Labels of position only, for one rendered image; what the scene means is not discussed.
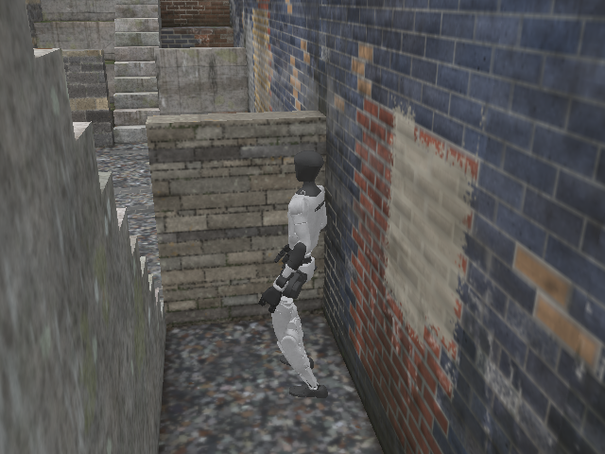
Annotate stairs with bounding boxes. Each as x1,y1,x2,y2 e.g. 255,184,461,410
0,0,166,454
113,0,162,143

